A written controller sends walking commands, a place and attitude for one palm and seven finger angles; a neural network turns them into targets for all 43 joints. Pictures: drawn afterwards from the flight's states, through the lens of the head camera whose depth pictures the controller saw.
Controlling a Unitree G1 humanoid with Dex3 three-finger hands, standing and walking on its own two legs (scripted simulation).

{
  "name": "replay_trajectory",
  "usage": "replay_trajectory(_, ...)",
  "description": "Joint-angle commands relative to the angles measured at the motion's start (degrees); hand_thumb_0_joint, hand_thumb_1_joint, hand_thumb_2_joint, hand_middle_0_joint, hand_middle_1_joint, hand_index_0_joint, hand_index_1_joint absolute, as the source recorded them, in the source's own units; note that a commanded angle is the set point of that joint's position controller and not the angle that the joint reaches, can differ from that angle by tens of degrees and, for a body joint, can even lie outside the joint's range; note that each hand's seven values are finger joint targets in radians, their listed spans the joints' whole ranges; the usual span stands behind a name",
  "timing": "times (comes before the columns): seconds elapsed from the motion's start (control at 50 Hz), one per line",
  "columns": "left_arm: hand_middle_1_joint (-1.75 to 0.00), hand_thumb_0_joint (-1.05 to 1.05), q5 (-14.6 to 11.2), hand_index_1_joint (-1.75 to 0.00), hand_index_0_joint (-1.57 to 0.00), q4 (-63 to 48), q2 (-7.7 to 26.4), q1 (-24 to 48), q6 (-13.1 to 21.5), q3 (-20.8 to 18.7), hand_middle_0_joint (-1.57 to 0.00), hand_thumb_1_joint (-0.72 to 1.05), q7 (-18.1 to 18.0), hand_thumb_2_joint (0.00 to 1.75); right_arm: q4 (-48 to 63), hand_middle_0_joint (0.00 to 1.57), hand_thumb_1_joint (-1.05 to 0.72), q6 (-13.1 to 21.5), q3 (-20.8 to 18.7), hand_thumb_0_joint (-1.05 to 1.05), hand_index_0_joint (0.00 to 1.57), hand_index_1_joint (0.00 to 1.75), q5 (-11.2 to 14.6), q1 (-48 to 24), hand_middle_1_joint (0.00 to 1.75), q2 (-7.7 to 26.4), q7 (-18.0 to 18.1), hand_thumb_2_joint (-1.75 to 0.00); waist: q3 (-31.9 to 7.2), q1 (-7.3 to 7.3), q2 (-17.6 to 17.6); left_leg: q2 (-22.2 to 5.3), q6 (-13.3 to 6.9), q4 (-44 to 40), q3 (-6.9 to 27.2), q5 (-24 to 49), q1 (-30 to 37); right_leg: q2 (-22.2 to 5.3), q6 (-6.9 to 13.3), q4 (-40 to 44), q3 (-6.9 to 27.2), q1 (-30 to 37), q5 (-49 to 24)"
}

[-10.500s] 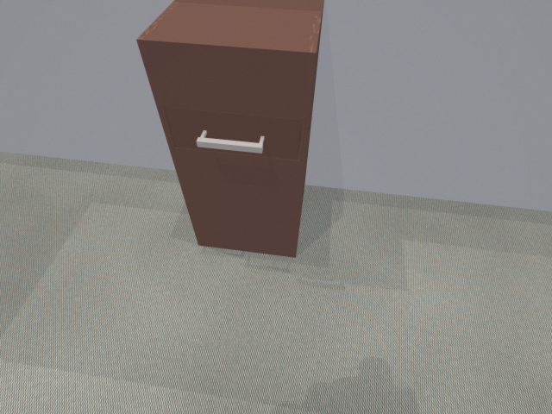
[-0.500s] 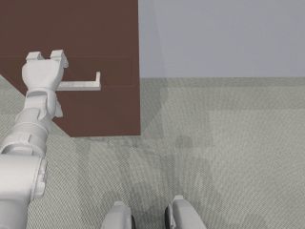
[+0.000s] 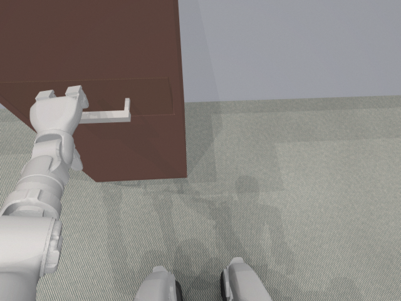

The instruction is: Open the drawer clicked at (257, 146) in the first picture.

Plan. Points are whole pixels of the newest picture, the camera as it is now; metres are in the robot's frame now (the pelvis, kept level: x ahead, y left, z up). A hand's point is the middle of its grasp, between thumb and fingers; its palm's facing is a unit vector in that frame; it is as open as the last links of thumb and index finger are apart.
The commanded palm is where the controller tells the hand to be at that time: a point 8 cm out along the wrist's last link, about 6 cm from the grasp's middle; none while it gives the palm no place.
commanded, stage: move the hooked fingers above the handle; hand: left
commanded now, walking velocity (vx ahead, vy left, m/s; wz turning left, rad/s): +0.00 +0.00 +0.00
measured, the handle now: (90, 110) +0.55 +0.24 -0.06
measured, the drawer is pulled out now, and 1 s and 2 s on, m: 0.00 0.00 0.00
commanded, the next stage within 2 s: lift the fingers back up to retry in 1.16 s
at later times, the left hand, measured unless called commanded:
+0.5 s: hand (78, 128) +0.47 +0.24 -0.01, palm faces -0.10 -0.05 -0.99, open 13.8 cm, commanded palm +0.48 +0.22 +0.05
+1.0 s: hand (84, 113) +0.50 +0.22 +0.00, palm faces -0.01 -0.08 -1.00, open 13.8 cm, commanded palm +0.49 +0.23 +0.05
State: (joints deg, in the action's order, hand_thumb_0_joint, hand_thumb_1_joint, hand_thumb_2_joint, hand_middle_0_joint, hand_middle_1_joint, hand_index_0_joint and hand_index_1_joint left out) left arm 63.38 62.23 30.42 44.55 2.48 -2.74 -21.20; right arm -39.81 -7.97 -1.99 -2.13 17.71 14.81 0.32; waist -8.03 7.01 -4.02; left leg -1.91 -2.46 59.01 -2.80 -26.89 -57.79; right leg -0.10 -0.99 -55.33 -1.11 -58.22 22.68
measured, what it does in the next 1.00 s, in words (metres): stands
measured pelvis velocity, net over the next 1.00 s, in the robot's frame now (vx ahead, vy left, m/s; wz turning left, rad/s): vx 0.01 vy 0.00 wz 0.01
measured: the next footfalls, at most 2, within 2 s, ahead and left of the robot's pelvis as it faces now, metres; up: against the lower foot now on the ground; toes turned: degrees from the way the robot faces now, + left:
none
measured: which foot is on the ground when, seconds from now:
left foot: down 0.00-1.00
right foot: down 0.00-1.00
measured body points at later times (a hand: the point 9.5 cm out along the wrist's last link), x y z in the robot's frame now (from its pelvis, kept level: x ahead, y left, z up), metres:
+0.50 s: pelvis +0.01 +0.00 +0.00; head +0.14 +0.00 +0.43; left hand +0.47 +0.24 +0.04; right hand +0.01 -0.27 -0.13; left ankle +0.00 +0.09 -0.67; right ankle +0.02 -0.13 -0.67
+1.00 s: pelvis +0.01 +0.00 -0.01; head +0.15 +0.01 +0.42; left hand +0.50 +0.23 +0.05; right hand +0.01 -0.28 -0.13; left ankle +0.00 +0.09 -0.67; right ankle +0.02 -0.13 -0.67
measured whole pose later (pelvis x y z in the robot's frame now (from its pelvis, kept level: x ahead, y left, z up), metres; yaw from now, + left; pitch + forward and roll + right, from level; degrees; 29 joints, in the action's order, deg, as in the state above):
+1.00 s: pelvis +0.01 +0.00 -0.01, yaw +0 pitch +27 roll -3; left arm 65.3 58.7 31.1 46.2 12.2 -3.7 -21.8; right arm -41.2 -6.2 -2.1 -3.5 19.1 15.1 1.0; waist -10.0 8.7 -3.0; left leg -2.0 -2.2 61.7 -1.5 -28.5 -60.1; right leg 0.0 -0.7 -57.2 -2.3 -59.7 24.2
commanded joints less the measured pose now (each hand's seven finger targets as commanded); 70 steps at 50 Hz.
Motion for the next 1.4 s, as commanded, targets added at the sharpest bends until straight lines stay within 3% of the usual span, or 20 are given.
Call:
replay_trajectory(0.0,-1.2,0.0,-2.54,-1.2,-0.3,-20.78,10.62,30.15,6.01,2.61,-0.3,-0.5,1.15,0.3,1.16,0.2,-0.9,2.25,-4.95,0.0,0.2,0.3,-0.32,11.48,0.3,9.61,2.91,-0.9,-35.3,3.82,-2.5,1.52,0.27,-5.84,5.04,27.93,29.99,2.8,2.14,7.69,-0.85,15.29,-19.19)
replay_trajectory(0.02,-1.2,0.0,-2.7,-1.2,-0.3,-20.2,8.84,30.01,7.35,3.84,-0.3,-0.5,1.63,0.3,0.43,0.2,-0.9,2.76,-4.9,0.0,0.2,0.3,-0.38,11.56,0.3,9.4,3.23,-0.9,-31.98,4.63,-1.61,1.32,0.21,-5.92,5.21,26.35,29.35,2.84,2.15,8.01,-1.11,13.26,-17.39)
replay_trajectory(0.08,-1.2,0.0,-2.06,-1.2,-0.3,-16.76,10.45,28.27,9.61,2.18,-0.3,-0.5,1.33,0.3,-0.91,0.2,-0.9,3.06,-4.3,0.0,0.2,0.3,-0.61,11.39,0.3,9.4,3.44,-0.9,-25.69,3.55,-2.64,1.58,0.4,-6.08,5.25,23.43,25.74,2.75,2.86,7.76,-1.32,10.16,-13.99)
replay_trajectory(0.16,-1.2,0.0,-0.2,-1.2,-0.3,-6.89,10.85,23.33,7.19,0.58,-0.3,-0.5,-1.87,0.3,-1.07,0.2,-0.9,2.38,-3.46,0.0,0.2,0.3,-1.03,10.48,0.3,9.46,1.69,-0.9,-19.53,1.8,-4.68,1.9,1.11,-5.93,5.34,22.03,20.61,3.05,3.73,6.06,-2.45,6.08,-11.23)
replay_trajectory(0.28,-1.2,0.0,1.24,-1.2,-0.3,-5.98,16.5,22.04,1.54,-2.96,-0.3,-0.5,-3.4,0.3,1.98,0.2,-0.9,0.93,-3.0,0.0,0.2,0.3,-1.04,9.62,0.3,10.4,0.36,-0.9,-27.98,-0.38,-2.48,2.42,0.76,-5.06,3.64,26.11,18.76,3.33,3.45,4.04,-1.8,14.2,-18.37)
replay_trajectory(0.38,-1.2,0.0,-0.65,-1.2,-0.3,-18.24,14.83,25.31,4.98,-2.36,-0.3,-0.5,-1.5,0.3,2.69,0.2,-0.9,1.32,-4.25,0.0,0.2,0.3,-1.0,10.16,0.3,9.82,1.07,-0.9,-36.67,0.44,-3.57,1.54,0.75,-4.76,4.59,31.26,26.9,3.24,2.78,4.9,-1.19,17.17,-21.86)
replay_trajectory(0.48,-1.2,0.0,-0.68,-1.2,-0.3,-19.32,13.12,27.78,7.98,-1.29,-0.3,-0.5,-2.85,0.3,0.09,0.2,-0.9,1.98,-4.42,0.0,0.2,0.3,-1.09,10.2,0.3,9.78,1.98,-0.9,-29.19,2.34,-2.81,1.19,0.81,-5.58,5.43,27.42,26.24,3.08,2.85,6.04,-1.72,11.79,-16.88)
replay_trajectory(0.56,-1.2,0.0,-0.02,-1.2,-0.3,-11.2,12.95,24.86,5.37,-1.28,-0.3,-0.5,-4.85,0.3,-1.14,0.2,-0.9,1.6,-3.78,0.0,0.2,0.3,-1.14,10.1,0.3,9.91,1.23,-0.9,-23.36,1.99,-2.64,1.75,0.86,-6.18,5.11,23.71,21.59,3.14,3.22,6.11,-2.2,10.05,-13.95)
replay_trajectory(0.62,-1.2,0.0,0.36,-1.2,-0.3,-5.7,12.48,23.02,1.87,-0.32,-0.3,-0.5,-4.53,0.3,-0.85,0.2,-0.9,1.21,-3.54,0.0,0.2,0.3,-0.94,10.16,0.3,10.16,0.52,-0.9,-23.0,1.37,-3.23,2.01,1.05,-6.7,4.45,23.73,21.1,3.32,3.33,6.43,-2.33,10.62,-14.03)
replay_trajectory(0.72,-1.2,0.0,-0.57,-1.2,-0.3,-5.76,8.11,25.92,0.78,4.59,-0.3,-0.5,0.42,0.3,0.72,0.2,-0.9,1.39,-3.8,0.0,0.2,0.3,-0.32,11.36,0.3,9.87,0.97,-0.9,-26.01,3.4,-0.85,1.89,0.53,-6.85,4.4,23.57,22.53,3.42,2.9,7.25,-1.97,12.67,-15.7)
replay_trajectory(0.82,-1.2,0.0,-1.44,-1.2,-0.3,-13.09,13.81,28.72,8.1,-0.1,-0.3,-0.5,2.43,0.3,0.92,0.2,-0.9,2.46,-3.8,0.0,0.2,0.3,-0.78,11.57,0.3,9.72,2.23,-0.9,-28.58,2.84,-1.65,2.05,-0.06,-5.05,4.7,23.25,21.65,3.02,2.89,5.79,-0.83,13.07,-16.36)
replay_trajectory(0.92,-1.2,0.0,1.04,-1.2,-0.3,-15.6,22.9,26.87,9.79,-8.4,-0.3,-0.5,-3.87,0.3,0.1,0.2,-0.9,2.05,-3.14,0.0,0.2,0.3,-1.85,9.66,0.3,10.11,1.9,-0.9,-30.18,-0.19,-5.18,1.97,0.72,-2.44,5.19,27.48,18.98,2.89,3.29,1.59,-1.29,10.4,-17.39)
replay_trajectory(0.96,-1.2,0.0,1.22,-1.2,-0.3,-12.79,21.64,23.16,7.07,-8.26,-0.3,-0.5,-6.2,0.3,0.24,0.2,-0.9,1.62,-3.11,0.0,0.2,0.3,-1.99,8.96,0.3,10.09,1.0,-0.9,-30.16,-1.21,-6.13,2.07,1.16,-2.09,4.59,29.06,18.46,3.02,3.37,1.06,-1.74,10.41,-18.16)
replay_trajectory(1.02,-1.2,0.0,1.28,-1.2,-0.3,-7.26,16.5,22.09,1.1,-3.5,-0.3,-0.5,-6.71,0.3,0.43,0.2,-0.9,1.22,-3.47,0.0,0.2,0.3,-1.36,9.76,0.3,10.56,-0.02,-0.9,-29.5,0.2,-4.41,1.85,1.33,-3.07,4.07,28.92,19.06,3.38,2.99,2.33,-2.34,11.26,-18.74)
replay_trajectory(1.1,-1.2,0.0,-0.53,-1.2,-0.3,-9.17,19.22,25.87,-2.36,-3.58,-0.3,-0.5,-3.54,0.3,0.56,0.2,-0.9,0.05,-3.45,0.0,0.2,0.3,-0.41,11.33,0.3,11.42,0.33,-0.9,-33.87,0.97,-1.84,2.02,0.79,-5.05,4.01,29.13,22.35,3.38,2.34,4.82,-1.74,16.77,-21.3)
replay_trajectory(1.14,-1.2,0.0,-1.57,-1.2,-0.3,-13.53,15.42,29.29,-0.51,-0.26,-0.3,-0.5,-0.67,0.3,0.88,0.2,-0.9,0.62,-4.0,0.0,0.2,0.3,-0.12,11.57,0.3,10.63,1.13,-0.9,-35.54,2.4,-2.38,2.03,0.55,-5.82,4.44,28.22,25.63,3.27,2.19,6.64,-1.35,17.72,-20.72)
replay_trajectory(1.18,-1.2,0.0,-2.58,-1.2,-0.3,-16.56,12.19,31.09,2.79,2.35,-0.3,-0.5,1.97,0.3,0.79,0.2,-0.9,1.64,-4.25,0.0,0.2,0.3,-0.1,11.71,0.3,10.0,2.19,-0.9,-33.75,4.26,-0.96,1.62,0.21,-6.08,5.05,27.3,27.78,3.31,2.09,7.86,-1.2,16.03,-19.31)
replay_trajectory(1.24,-1.2,0.0,-2.54,-1.2,-0.3,-16.67,9.68,30.83,7.46,4.07,-0.3,-0.5,3.55,0.3,-0.43,0.2,-0.9,3.0,-4.24,0.0,0.2,0.3,-0.3,12.02,0.3,9.45,3.3,-0.9,-27.73,4.82,-2.14,1.48,0.26,-6.35,5.58,23.64,27.05,3.1,2.43,8.3,-1.46,11.18,-14.58)
replay_trajectory(1.32,-1.2,0.0,-0.84,-1.2,-0.3,-10.26,14.82,25.26,9.17,-1.47,-0.3,-0.5,1.1,0.3,-0.96,0.2,-0.9,2.61,-3.12,0.0,0.2,0.3,-0.97,11.01,0.3,9.7,2.66,-0.9,-21.32,1.68,-4.09,1.84,0.75,-5.71,5.43,22.41,20.8,3.05,3.43,5.88,-1.97,7.83,-12.1)
replay_trajectory(1.38,-1.2,0.0,0.12,-1.2,-0.3,-7.56,14.92,20.72,7.14,-3.29,-0.3,-0.5,-2.09,0.3,0.03,0.2,-0.9,2.13,-3.07,0.0,0.2,0.3,-1.43,10.13,0.3,9.64,1.16,-0.9,-23.85,-0.48,-5.27,2.02,1.12,-4.92,4.58,26.31,19.73,3.31,3.76,4.06,-2.27,9.0,-14.9)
